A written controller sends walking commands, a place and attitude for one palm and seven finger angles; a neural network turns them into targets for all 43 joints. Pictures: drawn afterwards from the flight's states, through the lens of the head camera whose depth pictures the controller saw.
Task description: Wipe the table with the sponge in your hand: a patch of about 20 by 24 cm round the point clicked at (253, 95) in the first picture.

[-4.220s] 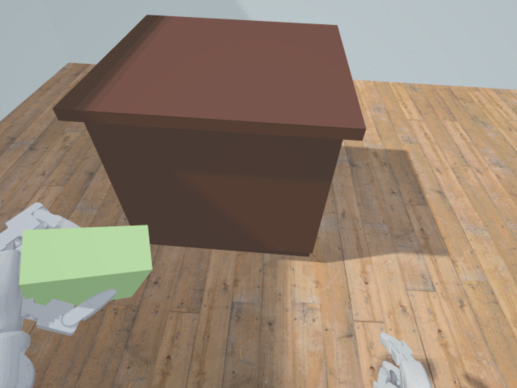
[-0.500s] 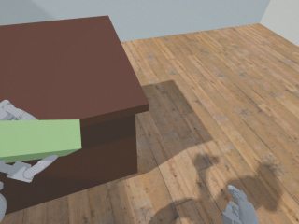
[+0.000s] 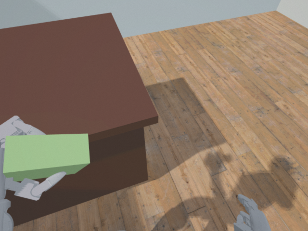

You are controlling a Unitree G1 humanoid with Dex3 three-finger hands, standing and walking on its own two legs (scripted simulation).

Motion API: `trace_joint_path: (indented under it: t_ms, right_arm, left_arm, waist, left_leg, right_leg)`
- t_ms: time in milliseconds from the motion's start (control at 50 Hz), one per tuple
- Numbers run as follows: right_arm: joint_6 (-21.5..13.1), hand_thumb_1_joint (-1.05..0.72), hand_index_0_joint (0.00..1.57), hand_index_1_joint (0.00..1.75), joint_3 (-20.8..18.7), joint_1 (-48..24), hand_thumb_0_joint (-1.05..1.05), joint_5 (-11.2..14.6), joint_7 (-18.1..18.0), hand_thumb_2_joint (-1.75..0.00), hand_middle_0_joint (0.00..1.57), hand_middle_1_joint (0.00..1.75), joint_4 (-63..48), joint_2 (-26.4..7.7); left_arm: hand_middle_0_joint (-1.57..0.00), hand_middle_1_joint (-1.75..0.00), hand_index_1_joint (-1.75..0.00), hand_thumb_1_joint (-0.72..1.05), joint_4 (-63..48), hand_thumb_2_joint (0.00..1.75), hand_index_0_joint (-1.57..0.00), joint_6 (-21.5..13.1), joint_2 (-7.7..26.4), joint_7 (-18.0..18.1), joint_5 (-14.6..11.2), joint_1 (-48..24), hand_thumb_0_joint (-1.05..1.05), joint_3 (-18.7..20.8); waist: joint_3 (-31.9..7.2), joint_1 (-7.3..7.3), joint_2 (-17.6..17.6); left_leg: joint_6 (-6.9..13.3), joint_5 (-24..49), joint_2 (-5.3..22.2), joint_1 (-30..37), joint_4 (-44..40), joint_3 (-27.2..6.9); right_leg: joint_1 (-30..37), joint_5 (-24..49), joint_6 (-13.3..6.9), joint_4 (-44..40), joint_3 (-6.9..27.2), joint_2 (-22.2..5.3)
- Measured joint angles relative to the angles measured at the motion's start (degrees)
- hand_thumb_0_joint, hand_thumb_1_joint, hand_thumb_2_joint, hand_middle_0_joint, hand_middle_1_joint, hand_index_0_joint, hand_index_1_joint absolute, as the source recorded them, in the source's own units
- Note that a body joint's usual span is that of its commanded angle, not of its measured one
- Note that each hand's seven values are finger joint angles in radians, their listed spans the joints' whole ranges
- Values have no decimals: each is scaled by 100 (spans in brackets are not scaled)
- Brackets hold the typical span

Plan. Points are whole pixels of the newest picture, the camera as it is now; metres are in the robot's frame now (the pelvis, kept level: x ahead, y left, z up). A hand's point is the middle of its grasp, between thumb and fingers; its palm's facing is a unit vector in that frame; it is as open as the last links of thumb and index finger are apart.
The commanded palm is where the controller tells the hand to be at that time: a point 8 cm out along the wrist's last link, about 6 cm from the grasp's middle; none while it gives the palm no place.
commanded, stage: come to a stop and stand still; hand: left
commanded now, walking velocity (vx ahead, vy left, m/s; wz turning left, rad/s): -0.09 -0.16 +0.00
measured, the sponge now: (59, 157) +0.23 +0.19 +0.15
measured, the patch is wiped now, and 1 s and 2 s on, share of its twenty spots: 0.00 0.00 0.00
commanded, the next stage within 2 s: look again from close up in 0.88 s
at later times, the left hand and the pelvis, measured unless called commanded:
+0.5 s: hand (32, 178) +0.18 +0.22 +0.16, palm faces +0.37 -0.84 -0.40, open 9.6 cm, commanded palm +0.13 +0.27 +0.18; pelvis -0.03 -0.01 -0.01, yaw -1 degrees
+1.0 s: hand (27, 185) +0.17 +0.22 +0.16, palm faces +0.34 -0.84 -0.42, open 9.6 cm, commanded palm +0.11 +0.26 +0.18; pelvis -0.06 -0.01 +0.00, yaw -2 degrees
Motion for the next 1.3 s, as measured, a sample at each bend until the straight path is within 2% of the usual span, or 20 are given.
trace_joint_path:
  t_ms: [20,60,120,160,240,300,360,420,500,540,620,720,800,980,1020,1040,1080,1140,1220,1300]
  right_arm:
    - [-2,-91,20,30,-41,-5,2,13,-26,-90,20,30,-70,-35]
    - [15,-91,20,30,-109,-87,2,44,-59,-90,20,30,-65,107]
    - [-29,-91,20,30,-27,-167,2,6,-10,-90,20,29,-114,333]
    - [-105,-91,20,30,80,-190,2,9,87,-90,20,29,-168,449]
    - [-211,-91,20,30,292,-168,1,19,203,-90,20,30,-269,610]
    - [-176,-91,21,30,368,-137,1,42,196,-90,20,30,-199,595]
    - [-67,-90,21,30,378,-72,1,54,157,-90,21,30,-35,528]
    - [32,-90,21,30,364,-4,1,54,82,-90,21,30,145,423]
    - [76,-91,21,30,304,120,2,45,-17,-90,20,30,235,277]
    - [110,-91,21,30,271,129,2,50,-51,-90,20,30,289,284]
    - [58,-91,20,30,275,191,2,31,-92,-90,20,30,147,243]
    - [-78,-91,20,30,246,144,2,23,-52,-90,20,30,52,218]
    - [-77,-91,20,30,225,126,2,25,-15,-90,20,30,82,210]
    - [8,-91,20,30,305,235,2,16,-58,-90,20,30,147,276]
    - [-112,-91,20,30,393,409,2,166,-181,-90,20,30,-51,268]
    - [-232,-91,20,30,417,411,2,159,-139,-90,20,30,-16,283]
    - [-362,-91,20,30,465,288,2,81,22,-90,20,30,80,282]
    - [-452,-91,21,30,438,183,2,59,254,-90,20,30,73,246]
    - [-484,-91,21,30,390,181,2,47,268,-90,20,30,56,223]
    - [-435,-91,21,30,368,196,2,-1,143,-90,20,30,23,222]
  left_arm:
    - [-81,-132,-132,-45,-117,98,-80,3,43,6,-15,20,0,-2]
    - [-81,-132,-132,-45,-104,98,-80,-21,233,-6,-41,-125,0,58]
    - [-81,-132,-132,-45,100,98,-80,63,367,-33,-48,-359,0,181]
    - [-81,-132,-132,-45,86,98,-80,150,352,-22,-57,-381,0,235]
    - [-81,-132,-132,-45,-123,98,-80,259,248,-37,-104,-203,0,197]
    - [-81,-132,-132,-45,-102,98,-80,291,114,-91,-101,-137,0,23]
    - [-81,-132,-132,-45,-25,98,-80,352,12,-109,-164,-12,0,-91]
    - [-81,-132,-132,-45,118,98,-80,428,-50,-84,-170,-3,0,-144]
    - [-81,-132,-132,-45,236,98,-80,429,-23,-41,-156,-134,0,-129]
    - [-81,-132,-132,-45,338,98,-80,408,3,-25,-152,-219,0,-108]
    - [-81,-132,-132,-45,438,99,-80,380,15,-5,-85,-238,0,-92]
    - [-81,-132,-132,-45,418,99,-80,304,-25,-10,-49,-248,0,-140]
    - [-81,-132,-132,-45,392,99,-80,335,-64,-10,-75,-158,0,-233]
    - [-81,-132,-132,-45,489,99,-80,432,4,11,-82,-157,0,-242]
    - [-81,-132,-132,-45,782,99,-80,275,500,-159,10,-906,0,-145]
    - [-81,-132,-132,-45,1067,99,-80,99,700,-231,30,-1372,0,3]
    - [-81,-132,-132,-45,1475,99,-80,-119,823,-256,-53,-1890,0,401]
    - [-81,-132,-132,-45,1318,99,-80,-180,472,-204,-258,-1612,0,690]
    - [-81,-133,-132,-45,664,99,-80,-146,-40,-308,-203,-722,0,237]
    - [-81,-133,-132,-45,586,99,-80,-29,-122,-416,-34,-333,0,-103]
  waist:
    - [-5,7,52]
    - [0,54,-155]
    - [-15,41,-242]
    - [-12,40,-203]
    - [-26,64,-100]
    - [-17,61,174]
    - [-154,99,242]
    - [-239,96,231]
    - [-285,42,232]
    - [-250,96,78]
    - [-312,87,4]
    - [-294,79,84]
    - [-339,61,176]
    - [-361,38,145]
    - [-260,131,131]
    - [-242,189,100]
    - [-220,202,105]
    - [-262,126,197]
    - [-266,36,144]
    - [-223,7,4]
  left_leg:
    - [28,151,54,169,-243,-1]
    - [45,-228,-10,207,-160,101]
    - [31,-232,26,188,-167,80]
    - [7,-169,110,187,-204,57]
    - [-78,-157,240,98,-113,55]
    - [-137,-187,389,18,39,-78]
    - [-88,-779,219,-157,529,-303]
    - [-41,-1056,-12,-129,864,-428]
    - [40,-449,-76,359,35,-421]
    - [66,-372,-126,474,-111,-341]
    - [64,-283,-120,455,-309,-290]
    - [41,-219,-53,302,-256,-293]
    - [68,-362,-53,190,-99,-376]
    - [95,-171,-133,353,-343,-407]
    - [141,-216,-152,156,-166,-512]
    - [134,-239,-166,44,-57,-535]
    - [121,-369,-160,-83,152,-519]
    - [137,-504,-201,-18,163,-481]
    - [246,-375,-269,231,-135,-335]
    - [355,-346,-388,386,-414,-285]
  right_leg:
    - [-33,-94,36,156,9,58]
    - [-170,-425,123,536,190,13]
    - [-395,-875,214,1030,386,221]
    - [-422,-751,232,951,359,339]
    - [-223,-166,211,186,228,432]
    - [-123,299,-157,-46,76,590]
    - [-205,271,-338,-28,97,599]
    - [-211,339,-345,-89,114,565]
    - [-207,383,-320,-90,10,608]
    - [-157,427,-287,-135,79,559]
    - [-199,588,-113,-325,131,568]
    - [-283,770,-298,-442,122,645]
    - [-307,846,-364,-505,125,702]
    - [-183,897,-226,-664,182,673]
    - [-340,691,-135,-439,120,664]
    - [-435,674,-170,-344,103,654]
    - [-531,836,-289,-273,139,677]
    - [-508,801,-288,-324,342,742]
    - [-357,817,-152,-502,551,710]
    - [-275,800,-50,-619,611,601]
